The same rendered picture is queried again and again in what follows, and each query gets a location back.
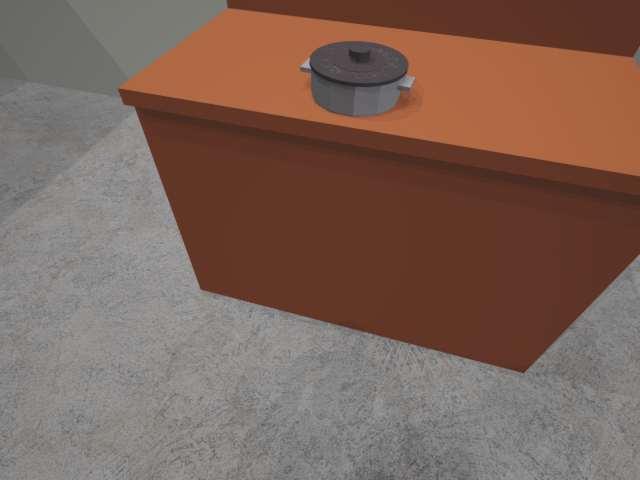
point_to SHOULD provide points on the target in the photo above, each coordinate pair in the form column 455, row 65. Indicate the lid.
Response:
column 333, row 63

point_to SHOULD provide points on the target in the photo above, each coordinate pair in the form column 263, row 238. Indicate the pot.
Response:
column 355, row 101

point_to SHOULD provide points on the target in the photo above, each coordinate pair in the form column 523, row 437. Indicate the table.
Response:
column 479, row 217

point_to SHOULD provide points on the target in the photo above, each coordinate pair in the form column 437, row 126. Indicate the knob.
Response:
column 359, row 51

